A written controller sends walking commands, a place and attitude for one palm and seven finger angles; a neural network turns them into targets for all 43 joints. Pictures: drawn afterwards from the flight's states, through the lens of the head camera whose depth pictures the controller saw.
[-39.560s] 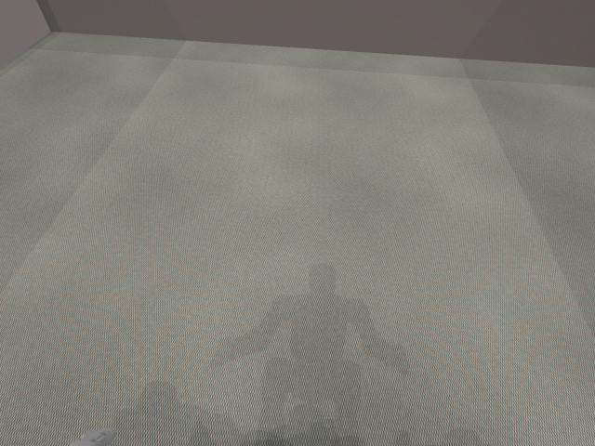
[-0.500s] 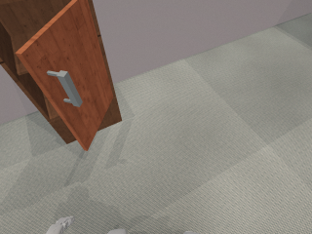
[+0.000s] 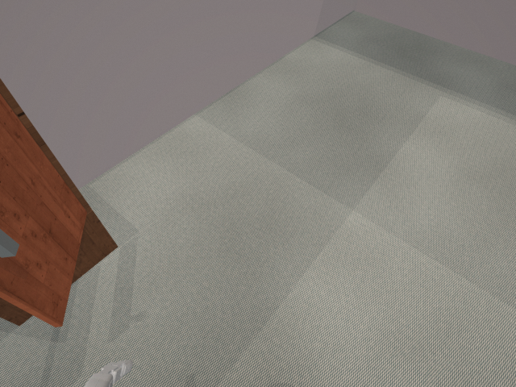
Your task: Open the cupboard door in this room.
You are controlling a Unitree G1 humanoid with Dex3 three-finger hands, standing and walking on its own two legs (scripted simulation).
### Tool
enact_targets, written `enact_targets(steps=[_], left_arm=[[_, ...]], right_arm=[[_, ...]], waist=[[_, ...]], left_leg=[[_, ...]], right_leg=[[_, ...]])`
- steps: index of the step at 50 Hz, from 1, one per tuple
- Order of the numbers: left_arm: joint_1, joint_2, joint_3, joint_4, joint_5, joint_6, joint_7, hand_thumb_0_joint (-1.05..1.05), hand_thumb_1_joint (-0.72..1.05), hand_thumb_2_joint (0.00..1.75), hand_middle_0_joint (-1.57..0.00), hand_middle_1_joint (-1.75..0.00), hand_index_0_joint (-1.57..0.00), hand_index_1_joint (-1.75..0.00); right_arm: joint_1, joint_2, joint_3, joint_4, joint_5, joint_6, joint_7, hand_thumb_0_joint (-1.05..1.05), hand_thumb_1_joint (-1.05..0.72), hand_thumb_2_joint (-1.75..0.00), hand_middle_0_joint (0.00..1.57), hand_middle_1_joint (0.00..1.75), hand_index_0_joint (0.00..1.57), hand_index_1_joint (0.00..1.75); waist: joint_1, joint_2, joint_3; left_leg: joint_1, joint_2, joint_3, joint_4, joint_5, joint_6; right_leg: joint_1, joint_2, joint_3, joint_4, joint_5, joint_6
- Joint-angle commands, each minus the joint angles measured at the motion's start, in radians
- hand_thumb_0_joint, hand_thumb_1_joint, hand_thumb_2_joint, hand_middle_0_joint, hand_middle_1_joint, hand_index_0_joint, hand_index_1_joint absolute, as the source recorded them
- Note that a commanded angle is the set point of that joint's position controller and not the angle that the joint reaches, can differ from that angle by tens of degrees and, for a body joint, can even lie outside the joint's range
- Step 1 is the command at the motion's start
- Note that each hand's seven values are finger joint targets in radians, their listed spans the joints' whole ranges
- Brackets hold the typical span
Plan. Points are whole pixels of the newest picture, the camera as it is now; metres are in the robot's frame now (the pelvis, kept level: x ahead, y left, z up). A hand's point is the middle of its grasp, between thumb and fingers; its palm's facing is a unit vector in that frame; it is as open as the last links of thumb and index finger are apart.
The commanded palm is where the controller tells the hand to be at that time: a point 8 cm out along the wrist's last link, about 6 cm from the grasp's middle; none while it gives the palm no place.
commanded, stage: walk to a spot facing it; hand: left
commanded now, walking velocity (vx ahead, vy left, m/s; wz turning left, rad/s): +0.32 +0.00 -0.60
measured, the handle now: out of the picture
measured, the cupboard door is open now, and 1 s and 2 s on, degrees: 48 48 48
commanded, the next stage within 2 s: turn to face it in 1.62 s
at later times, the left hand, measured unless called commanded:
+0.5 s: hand (209, 279) +0.33 +0.11 -0.14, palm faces -0.33 -0.93 -0.19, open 7.3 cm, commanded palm none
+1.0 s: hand (245, 230) +0.46 +0.05 -0.17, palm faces -0.36 -0.91 -0.18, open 7.3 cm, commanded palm none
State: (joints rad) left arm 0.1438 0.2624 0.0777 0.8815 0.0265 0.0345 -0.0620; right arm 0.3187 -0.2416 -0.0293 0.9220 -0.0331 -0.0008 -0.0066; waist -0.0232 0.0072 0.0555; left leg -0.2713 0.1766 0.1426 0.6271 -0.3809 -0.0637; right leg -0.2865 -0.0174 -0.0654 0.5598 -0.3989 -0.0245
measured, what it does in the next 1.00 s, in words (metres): walks ahead, turning right: left foot, then right foot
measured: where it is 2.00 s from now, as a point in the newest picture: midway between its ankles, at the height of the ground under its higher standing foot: (343, 246)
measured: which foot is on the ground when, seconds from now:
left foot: up 0.00-0.22, down 0.24-0.52, up 0.54-0.82, down 0.84-1.00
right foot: down 0.00-0.22, up 0.24-0.52, down 0.54-0.84, up 0.86-1.00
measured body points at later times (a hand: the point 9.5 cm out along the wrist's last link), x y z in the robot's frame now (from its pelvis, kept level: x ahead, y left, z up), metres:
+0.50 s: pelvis +0.15 -0.03 +0.01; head +0.19 -0.05 +0.46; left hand +0.35 +0.16 -0.13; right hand +0.05 -0.25 -0.14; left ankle +0.14 +0.14 -0.73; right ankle +0.18 -0.16 -0.71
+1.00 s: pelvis +0.36 -0.12 +0.01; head +0.39 -0.12 +0.46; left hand +0.48 +0.09 -0.15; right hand +0.31 -0.35 -0.14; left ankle +0.42 +0.00 -0.73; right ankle +0.28 -0.21 -0.66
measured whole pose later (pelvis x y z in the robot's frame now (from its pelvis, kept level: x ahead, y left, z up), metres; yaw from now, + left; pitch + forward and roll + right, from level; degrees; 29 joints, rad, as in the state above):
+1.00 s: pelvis +0.36 -0.12 +0.01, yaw -24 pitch +1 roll +1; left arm 0.24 0.21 0.08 1.05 0.03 0.00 -0.03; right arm 0.25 -0.15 -0.04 0.98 -0.04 -0.08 -0.01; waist 0.00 -0.04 0.04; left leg -0.26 0.08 0.13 0.51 -0.25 -0.02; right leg -0.46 -0.05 -0.04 1.04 -0.37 -0.03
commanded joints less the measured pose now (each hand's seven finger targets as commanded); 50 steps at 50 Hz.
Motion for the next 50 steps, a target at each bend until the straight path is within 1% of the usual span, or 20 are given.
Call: enact_targets(steps=[1, 4, 9, 10, 11, 12, 14, 16, 19, 24, 25, 26, 27, 29, 32, 40, 42, 43, 46, 50], left_arm=[[0.238, 0.285, 0.07, 0.014, -0.009, -0.039, 0.044, 0.0, 0.9, 0.9, -0.2, -0.3, -0.2, -0.3], [0.082, 0.19, 0.048, -0.019, 0.002, -0.054, 0.053, 0.0, 0.9, 0.9, -0.2, -0.3, -0.2, -0.3], [0.002, 0.175, 0.045, -0.014, -0.002, -0.06, 0.036, 0.0, 0.9, 0.9, -0.2, -0.3, -0.2, -0.3], [-0.015, 0.13, 0.034, -0.024, -0.002, -0.056, 0.032, 0.0, 0.9, 0.9, -0.2, -0.3, -0.2, -0.3], [-0.014, 0.043, 0.015, -0.049, -0.011, -0.051, 0.024, 0.0, 0.9, 0.9, -0.2, -0.3, -0.2, -0.3], [-0.077, 0.049, 0.007, -0.094, -0.009, -0.061, 0.021, 0.0, 0.9, 0.9, -0.2, -0.3, -0.2, -0.3], [-0.14, 0.044, 0.018, -0.094, 0.004, -0.073, 0.01, 0.0, 0.9, 0.9, -0.2, -0.3, -0.2, -0.3], [-0.092, 0.018, 0.018, -0.063, 0.009, -0.058, -0.008, 0.0, 0.9, 0.9, -0.2, -0.3, -0.2, -0.3], [-0.094, -0.02, -0.004, -0.053, 0.004, -0.047, -0.023, 0.0, 0.9, 0.9, -0.2, -0.3, -0.2, -0.3], [-0.002, 0.014, 0.008, -0.014, 0.003, -0.05, -0.009, 0.0, 0.9, 0.9, -0.2, -0.3, -0.2, -0.3], [0.122, 0.061, 0.023, 0.028, 0.004, -0.056, 0.002, 0.0, 0.9, 0.9, -0.2, -0.3, -0.2, -0.3], [0.278, 0.173, 0.053, 0.067, 0.011, -0.068, 0.019, 0.0, 0.9, 0.9, -0.2, -0.3, -0.2, -0.3], [0.361, 0.247, 0.069, 0.086, -0.008, -0.066, 0.037, 0.0, 0.9, 0.9, -0.2, -0.3, -0.2, -0.3], [0.214, 0.172, 0.048, 0.057, -0.01, -0.065, 0.058, 0.0, 0.9, 0.9, -0.2, -0.3, -0.2, -0.3], [0.088, 0.079, 0.023, 0.038, -0.002, -0.084, 0.066, 0.0, 0.9, 0.9, -0.2, -0.3, -0.2, -0.3], [0.108, 0.074, 0.025, 0.097, -0.015, -0.093, 0.047, 0.0, 0.9, 0.9, -0.2, -0.3, -0.2, -0.3], [0.112, -0.018, -0.001, 0.063, -0.016, -0.092, 0.038, 0.0, 0.9, 0.9, -0.2, -0.3, -0.2, -0.3], [0.045, 0.002, -0.001, 0.028, -0.009, -0.101, 0.037, 0.0, 0.9, 0.9, -0.2, -0.3, -0.2, -0.3], [-0.025, 0.005, 0.008, 0.032, 0.003, -0.095, 0.025, 0.0, 0.9, 0.9, -0.2, -0.3, -0.2, -0.3], [0.006, -0.044, -0.011, 0.054, -0.003, -0.077, 0.008, 0.0, 0.9, 0.9, -0.2, -0.3, -0.2, -0.3]], right_arm=[[-0.243, -0.127, -0.038, -0.177, 0.018, -0.029, 0.005, 0.0, -0.9, -0.9, 0.2, 0.3, 0.2, 0.3], [-0.209, -0.109, -0.048, -0.128, 0.012, -0.034, 0.014, 0.0, -0.9, -0.9, 0.2, 0.3, 0.2, 0.3], [-0.003, -0.073, -0.044, -0.05, 0.01, -0.048, 0.015, 0.0, -0.9, -0.9, 0.2, 0.3, 0.2, 0.3], [0.106, -0.12, -0.054, -0.012, 0.01, -0.058, 0.001, 0.0, -0.9, -0.9, 0.2, 0.3, 0.2, 0.3], [0.239, -0.235, -0.081, 0.019, -0.014, -0.068, -0.012, 0.0, -0.9, -0.9, 0.2, 0.3, 0.2, 0.3], [0.315, -0.269, -0.077, 0.022, -0.015, -0.071, -0.025, 0.0, -0.9, -0.9, 0.2, 0.3, 0.2, 0.3], [0.208, -0.241, -0.07, -0.012, -0.018, -0.076, -0.016, 0.0, -0.9, -0.9, 0.2, 0.3, 0.2, 0.3], [0.084, -0.163, -0.043, -0.026, -0.013, -0.08, -0.018, 0.0, -0.9, -0.9, 0.2, 0.3, 0.2, 0.3], [0.088, -0.134, -0.036, 0.0, -0.01, -0.085, -0.014, 0.0, -0.9, -0.9, 0.2, 0.3, 0.2, 0.3], [0.051, -0.148, -0.044, 0.018, -0.007, -0.058, -0.003, 0.0, -0.9, -0.9, 0.2, 0.3, 0.2, 0.3], [0.03, -0.13, -0.039, 0.016, 0.0, -0.055, 0.001, 0.0, -0.9, -0.9, 0.2, 0.3, 0.2, 0.3], [-0.003, -0.06, -0.024, -0.013, 0.018, -0.056, 0.01, 0.0, -0.9, -0.9, 0.2, 0.3, 0.2, 0.3], [-0.088, -0.044, -0.023, -0.063, 0.021, -0.055, 0.013, 0.0, -0.9, -0.9, 0.2, 0.3, 0.2, 0.3], [-0.124, -0.065, -0.042, -0.041, 0.011, -0.057, 0.01, 0.0, -0.9, -0.9, 0.2, 0.3, 0.2, 0.3], [-0.045, -0.021, -0.04, 0.023, 0.002, -0.04, 0.012, 0.0, -0.9, -0.9, 0.2, 0.3, 0.2, 0.3], [0.013, -0.031, -0.042, 0.051, 0.001, -0.067, 0.018, 0.0, -0.9, -0.9, 0.2, 0.3, 0.2, 0.3], [0.253, -0.205, -0.082, 0.101, -0.02, -0.074, -0.002, 0.0, -0.9, -0.9, 0.2, 0.3, 0.2, 0.3], [0.284, -0.208, -0.081, 0.098, -0.019, -0.062, -0.007, 0.0, -0.9, -0.9, 0.2, 0.3, 0.2, 0.3], [0.115, -0.104, -0.054, 0.065, -0.011, -0.073, -0.009, 0.0, -0.9, -0.9, 0.2, 0.3, 0.2, 0.3], [0.06, -0.096, -0.048, 0.081, -0.006, -0.081, -0.006, 0.0, -0.9, -0.9, 0.2, 0.3, 0.2, 0.3]], waist=[[0.164, -0.264, -0.024], [0.07, -0.211, -0.007], [-0.045, -0.109, -0.031], [-0.093, 0.01, -0.064], [-0.147, 0.338, -0.103], [-0.159, 0.315, -0.113], [-0.105, 0.102, -0.007], [-0.027, 0.176, 0.038], [-0.022, 0.192, -0.03], [0.04, 0.082, -0.06], [0.103, -0.016, -0.094], [0.181, -0.276, -0.153], [0.215, -0.32, -0.148], [0.131, -0.236, -0.047], [0.027, -0.198, -0.061], [-0.029, -0.01, -0.041], [-0.122, 0.323, -0.146], [-0.138, 0.236, -0.112], [-0.053, 0.16, 0.032], [-0.009, 0.153, -0.043]], left_leg=[[-0.555, -0.056, -0.118, 0.473, -0.235, 0.005], [-0.378, -0.045, -0.125, 0.362, -0.089, -0.005], [0.124, -0.149, 0.013, -0.074, 0.143, -0.01], [0.3, -0.099, -0.042, -0.16, 0.077, 0.002], [0.409, 0.169, -0.427, -0.316, -0.186, 0.089], [0.406, 0.365, -0.693, -0.441, -0.258, 0.202], [0.217, 0.349, -0.632, -0.444, -0.19, 0.256], [0.136, 0.236, -0.372, -0.443, -0.05, 0.183], [0.137, 0.135, -0.083, -0.389, 0.195, 0.137], [-0.003, 0.122, -0.003, -0.252, 0.094, 0.112], [-0.107, 0.066, 0.051, -0.079, 0.106, 0.082], [-0.368, -0.053, 0.142, 0.261, -0.046, 0.032], [-0.503, -0.109, 0.021, 0.512, -0.288, 0.029], [-0.543, -0.021, -0.125, 0.604, -0.112, 0.029], [-0.305, -0.01, -0.104, 0.393, -0.007, 0.016], [0.135, -0.105, -0.014, -0.139, 0.212, 0.032], [0.429, 0.252, -0.521, -0.327, -0.018, 0.204], [0.397, 0.339, -0.668, -0.403, -0.1, 0.289], [0.146, 0.251, -0.475, -0.455, -0.083, 0.234], [0.092, 0.122, -0.128, -0.405, 0.187, 0.174]], right_leg=[[0.341, -0.394, 0.665, -0.36, -0.183, -0.271], [0.156, -0.269, 0.429, -0.3, 0.009, -0.202], [-0.115, -0.124, 0.295, -0.196, -0.024, -0.119], [-0.222, -0.066, 0.247, -0.048, -0.048, -0.08], [-0.407, 0.079, 0.108, 0.314, -0.171, -0.013], [-0.5, 0.052, 0.099, 0.53, -0.216, 0.001], [-0.538, -0.047, 0.123, 0.702, -0.107, -0.001], [-0.485, -0.091, 0.089, 0.642, 0.031, 0.018], [-0.308, -0.069, -0.007, 0.341, 0.08, 0.021], [0.097, 0.014, -0.093, 0.031, 0.148, 0.0], [0.289, 0.013, -0.052, -0.02, 0.11, -0.028], [0.513, -0.232, 0.316, -0.166, -0.1, -0.128], [0.498, -0.416, 0.656, -0.35, -0.102, -0.229], [0.319, -0.361, 0.559, -0.353, -0.126, -0.239], [0.131, -0.255, 0.28, -0.322, 0.192, -0.183], [-0.021, -0.13, 0.164, -0.171, 0.131, -0.112], [-0.329, 0.049, -0.015, 0.374, -0.076, -0.023], [-0.426, 0.035, 0.053, 0.568, -0.174, -0.025], [-0.466, -0.091, 0.11, 0.652, 0.015, -0.008], [-0.185, -0.077, -0.008, 0.216, 0.073, 0.015]])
